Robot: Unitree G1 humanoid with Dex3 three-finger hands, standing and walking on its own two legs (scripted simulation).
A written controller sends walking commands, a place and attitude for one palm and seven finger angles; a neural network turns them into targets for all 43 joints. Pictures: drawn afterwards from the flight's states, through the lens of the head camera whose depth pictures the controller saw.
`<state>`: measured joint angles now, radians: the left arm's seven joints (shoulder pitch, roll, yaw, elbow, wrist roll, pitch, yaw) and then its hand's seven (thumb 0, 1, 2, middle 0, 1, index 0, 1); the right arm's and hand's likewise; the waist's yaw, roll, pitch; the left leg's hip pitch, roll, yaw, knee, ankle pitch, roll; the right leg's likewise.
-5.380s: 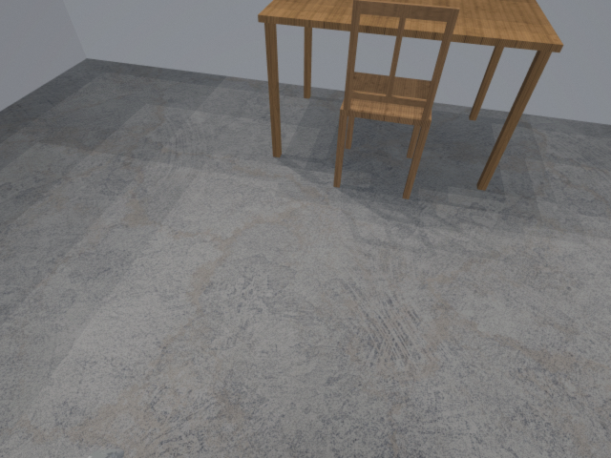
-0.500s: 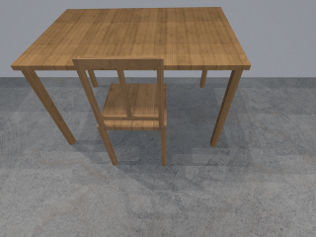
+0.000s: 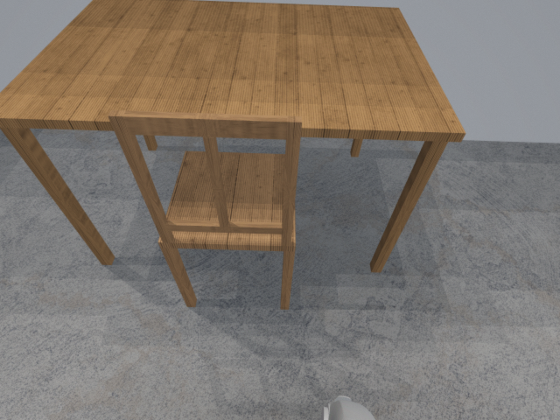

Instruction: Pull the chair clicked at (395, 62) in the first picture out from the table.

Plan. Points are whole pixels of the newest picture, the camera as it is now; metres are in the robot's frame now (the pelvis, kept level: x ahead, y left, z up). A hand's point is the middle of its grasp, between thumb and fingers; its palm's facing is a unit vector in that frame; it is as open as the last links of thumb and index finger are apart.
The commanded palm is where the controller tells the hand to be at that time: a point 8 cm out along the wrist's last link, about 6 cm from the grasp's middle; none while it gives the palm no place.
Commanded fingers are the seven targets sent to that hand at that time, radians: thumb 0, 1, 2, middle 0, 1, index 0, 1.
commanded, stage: take the last steps up to it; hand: left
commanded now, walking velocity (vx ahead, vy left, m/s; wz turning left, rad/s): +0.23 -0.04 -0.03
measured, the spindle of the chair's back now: (217, 185) +0.61 +0.17 -0.10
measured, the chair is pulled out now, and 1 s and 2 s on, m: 0.00 0.00 0.00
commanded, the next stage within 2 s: come to a stop and stand still in 0.20 s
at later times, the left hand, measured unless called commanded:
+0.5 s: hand (198, 391) +0.19 +0.15 -0.18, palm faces +0.06 -0.98 -0.18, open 7.2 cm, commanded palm none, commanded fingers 0.00 0.90 0.90 -0.20 -0.30 -0.20 -0.30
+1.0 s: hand (194, 403) +0.18 +0.15 -0.18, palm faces +0.00 -0.97 -0.23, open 7.4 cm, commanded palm none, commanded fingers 0.00 0.90 0.90 -0.20 -0.30 -0.20 -0.30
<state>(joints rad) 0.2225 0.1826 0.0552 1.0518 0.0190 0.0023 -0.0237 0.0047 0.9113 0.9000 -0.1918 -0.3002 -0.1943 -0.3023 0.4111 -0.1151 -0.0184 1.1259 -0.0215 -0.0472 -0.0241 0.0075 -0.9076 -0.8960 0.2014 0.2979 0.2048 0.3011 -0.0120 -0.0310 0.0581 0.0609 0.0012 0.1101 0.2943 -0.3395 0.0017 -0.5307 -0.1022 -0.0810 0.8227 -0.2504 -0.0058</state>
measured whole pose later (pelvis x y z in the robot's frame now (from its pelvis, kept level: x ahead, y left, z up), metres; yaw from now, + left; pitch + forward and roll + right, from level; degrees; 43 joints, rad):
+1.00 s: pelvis +0.15 -0.02 -0.01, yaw -2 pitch -1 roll +0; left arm 0.28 0.15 0.01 1.04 0.02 -0.01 0.06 0.00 0.91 0.90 -0.20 -0.30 -0.20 -0.30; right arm 0.19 -0.19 -0.04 1.02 0.00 0.03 -0.03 0.01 -0.91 -0.90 0.20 0.30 0.20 0.30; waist 0.00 0.00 0.05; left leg -0.22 0.03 0.04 0.57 -0.33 -0.01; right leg -0.25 -0.01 -0.10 0.58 -0.30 -0.04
